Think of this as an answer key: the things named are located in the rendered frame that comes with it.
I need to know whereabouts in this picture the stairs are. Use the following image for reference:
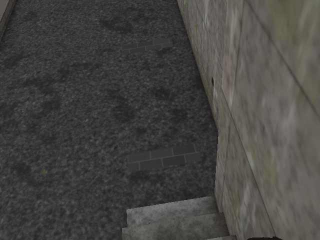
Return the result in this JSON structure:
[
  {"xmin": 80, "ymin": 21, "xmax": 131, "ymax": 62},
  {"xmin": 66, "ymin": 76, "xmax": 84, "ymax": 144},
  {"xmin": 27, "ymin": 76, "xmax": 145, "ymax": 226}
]
[{"xmin": 122, "ymin": 195, "xmax": 237, "ymax": 240}]

